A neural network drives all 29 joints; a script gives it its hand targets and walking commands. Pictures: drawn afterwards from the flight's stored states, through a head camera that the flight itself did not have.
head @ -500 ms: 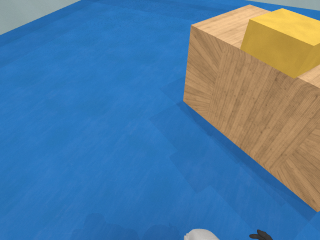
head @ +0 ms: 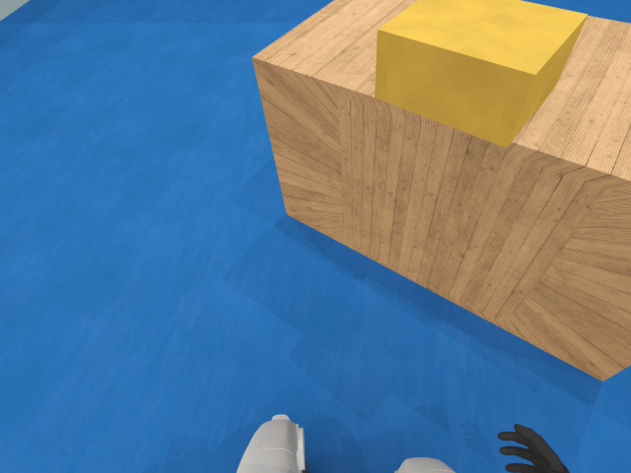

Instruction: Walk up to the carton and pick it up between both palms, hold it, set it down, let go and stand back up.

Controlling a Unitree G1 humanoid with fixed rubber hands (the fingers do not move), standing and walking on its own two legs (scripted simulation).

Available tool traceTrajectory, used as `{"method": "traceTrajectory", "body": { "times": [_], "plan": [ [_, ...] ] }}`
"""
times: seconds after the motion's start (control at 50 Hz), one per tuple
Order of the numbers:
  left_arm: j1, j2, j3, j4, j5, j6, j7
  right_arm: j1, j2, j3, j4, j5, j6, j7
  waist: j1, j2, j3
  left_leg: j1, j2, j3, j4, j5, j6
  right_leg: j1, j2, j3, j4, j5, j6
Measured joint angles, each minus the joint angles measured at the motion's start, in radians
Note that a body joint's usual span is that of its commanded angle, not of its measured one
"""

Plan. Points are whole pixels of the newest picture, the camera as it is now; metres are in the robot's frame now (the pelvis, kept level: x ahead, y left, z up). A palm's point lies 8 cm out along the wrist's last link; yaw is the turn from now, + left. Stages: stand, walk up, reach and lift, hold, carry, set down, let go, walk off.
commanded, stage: walk up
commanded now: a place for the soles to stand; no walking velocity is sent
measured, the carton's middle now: (471, 59) +0.88 -0.27 +0.02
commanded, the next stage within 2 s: none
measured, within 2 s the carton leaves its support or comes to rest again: neither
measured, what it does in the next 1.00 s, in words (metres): walks ahead, turning right: left foot, then right foot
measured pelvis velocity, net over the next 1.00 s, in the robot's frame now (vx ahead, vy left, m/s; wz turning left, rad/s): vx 0.38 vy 0.02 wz -0.49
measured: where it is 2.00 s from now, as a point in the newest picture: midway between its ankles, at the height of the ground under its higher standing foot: (351, 354)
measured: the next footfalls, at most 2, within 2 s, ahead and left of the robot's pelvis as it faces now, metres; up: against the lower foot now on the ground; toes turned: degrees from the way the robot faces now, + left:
left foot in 0.04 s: +0.18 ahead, +0.16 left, +0.00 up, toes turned +3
right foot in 0.36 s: +0.26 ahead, -0.14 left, +0.00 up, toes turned -19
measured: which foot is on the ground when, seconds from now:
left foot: up 0.00-0.02, down 0.04-0.38, up 0.40-0.74, down 0.76-1.00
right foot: down 0.00-0.08, up 0.10-0.34, down 0.36-0.78, up 0.80-1.00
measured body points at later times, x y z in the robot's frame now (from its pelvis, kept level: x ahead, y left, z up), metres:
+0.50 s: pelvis +0.19 -0.01 -0.01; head +0.19 -0.05 +0.43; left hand +0.39 +0.22 -0.09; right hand +0.15 -0.29 -0.16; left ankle +0.18 +0.14 -0.64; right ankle +0.22 -0.13 -0.70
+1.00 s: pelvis +0.38 +0.02 +0.00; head +0.39 +0.02 +0.45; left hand +0.58 +0.23 -0.12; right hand +0.32 -0.23 -0.12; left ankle +0.46 +0.13 -0.70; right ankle +0.37 -0.09 -0.65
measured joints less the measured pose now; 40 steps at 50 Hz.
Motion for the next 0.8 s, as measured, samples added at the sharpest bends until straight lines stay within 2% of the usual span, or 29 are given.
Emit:
{"method": "traceTrajectory", "body": {
  "times": [0.04,0.06,0.1,0.16,0.2,0.24,0.3,0.36,0.38,0.4,0.46,0.52,0.58,0.66,0.76,0.78,0.8],
  "plan": [
    [0.019,0.006,0.002,0.006,0.000,0.005,-0.007,0.010,0.019,0.007,-0.023,-0.003,-0.015,0.000,0.007,-0.038,-0.011,0.035,-0.018,0.006,-0.120,0.145,0.004,0.008,-0.008,0.033,0.043,-0.050,0.015],
    [0.024,0.013,0.005,0.012,0.000,0.008,-0.010,0.016,0.033,0.008,-0.029,-0.008,-0.024,-0.004,0.005,-0.075,-0.014,0.049,-0.034,0.029,-0.110,0.181,-0.011,0.006,-0.025,0.061,0.085,-0.087,0.016],
    [0.030,0.016,0.007,0.023,-0.007,0.020,-0.015,0.036,0.046,0.017,-0.041,-0.023,-0.034,-0.018,-0.005,-0.122,-0.034,0.063,-0.043,0.076,-0.051,0.103,-0.034,-0.041,-0.030,0.105,0.239,-0.120,0.005],
    [0.017,0.017,0.005,0.022,0.000,0.046,-0.023,0.058,0.049,0.022,-0.013,-0.022,-0.011,-0.039,-0.026,-0.136,-0.057,0.121,-0.022,0.116,-0.033,0.013,-0.024,-0.133,-0.027,0.052,0.479,-0.122,0.023],
    [-0.006,0.023,0.009,0.016,0.003,0.045,-0.028,0.069,0.049,0.021,0.013,-0.020,-0.005,-0.047,-0.040,-0.142,-0.053,0.182,-0.008,0.147,-0.067,0.004,-0.029,-0.183,-0.047,0.002,0.537,-0.077,0.032],
    [-0.032,0.029,0.016,-0.001,-0.001,0.038,-0.033,0.080,0.043,0.018,0.038,-0.021,-0.008,-0.049,-0.055,-0.144,-0.045,0.239,0.000,0.177,-0.114,0.000,-0.035,-0.218,-0.073,-0.030,0.487,-0.059,0.033],
    [-0.071,0.027,0.028,-0.041,-0.017,0.023,-0.043,0.094,0.017,0.011,0.070,-0.025,-0.001,-0.051,-0.073,-0.128,-0.032,0.309,0.013,0.222,-0.173,-0.006,-0.043,-0.227,-0.108,-0.049,0.254,-0.058,0.021],
    [-0.090,0.021,0.039,-0.090,-0.017,-0.006,-0.051,0.114,-0.023,-0.001,0.086,-0.023,0.013,-0.051,-0.081,-0.083,-0.026,0.336,0.047,0.249,-0.137,-0.065,-0.042,-0.182,-0.110,-0.068,0.005,0.093,-0.009],
    [-0.092,0.020,0.044,-0.105,-0.014,-0.018,-0.047,0.122,-0.036,-0.005,0.092,-0.020,0.019,-0.051,-0.080,-0.057,-0.022,0.329,0.074,0.240,-0.084,-0.104,-0.027,-0.176,-0.089,-0.077,0.000,0.172,-0.019],
    [-0.092,0.020,0.047,-0.118,-0.007,-0.027,-0.038,0.125,-0.043,-0.008,0.100,-0.017,0.030,-0.049,-0.077,-0.035,-0.018,0.306,0.090,0.207,0.002,-0.132,-0.008,-0.181,-0.069,-0.084,0.039,0.170,-0.026],
    [-0.080,0.011,0.035,-0.121,0.000,-0.023,-0.003,0.118,-0.065,-0.013,0.107,-0.010,0.088,-0.034,-0.062,0.006,-0.020,0.200,0.019,0.057,0.281,-0.159,0.003,-0.172,-0.041,-0.077,0.112,0.073,-0.037],
    [-0.048,-0.011,0.013,-0.101,0.009,-0.014,0.022,0.079,-0.079,-0.017,0.103,-0.021,0.100,-0.028,-0.051,0.045,-0.014,0.101,-0.015,0.025,0.394,-0.087,-0.009,-0.121,-0.031,-0.066,0.084,0.053,-0.025],
    [-0.015,-0.026,-0.003,-0.075,0.016,-0.016,0.024,0.046,-0.071,-0.017,0.080,-0.023,0.084,-0.021,-0.035,0.062,-0.012,0.024,-0.015,0.024,0.347,-0.059,-0.025,-0.071,-0.030,-0.051,0.039,0.046,-0.014],
    [0.024,-0.031,-0.007,-0.050,0.022,-0.020,0.023,0.013,-0.040,-0.011,0.044,-0.013,0.072,-0.008,-0.006,0.046,-0.019,-0.030,-0.003,0.012,0.172,-0.019,-0.027,-0.026,-0.041,-0.024,0.007,0.023,0.006],
    [0.062,-0.016,0.003,-0.033,0.021,-0.011,0.016,0.009,-0.003,-0.009,0.004,-0.007,0.043,0.005,0.023,-0.013,-0.043,0.017,-0.013,0.014,-0.084,0.102,-0.001,-0.004,-0.080,0.023,0.061,-0.066,0.043],
    [0.067,-0.009,0.007,-0.027,0.020,-0.005,0.014,0.013,0.007,-0.011,-0.003,-0.008,0.031,0.003,0.021,-0.041,-0.044,0.032,-0.031,0.033,-0.088,0.148,-0.016,-0.005,-0.102,0.043,0.098,-0.101,0.042],
    [0.071,-0.003,0.011,-0.021,0.015,0.002,0.011,0.017,0.015,-0.010,-0.010,-0.014,0.019,-0.001,0.019,-0.070,-0.044,0.037,-0.046,0.059,-0.058,0.133,-0.024,-0.019,-0.118,0.075,0.153,-0.123,0.027]
  ]
}}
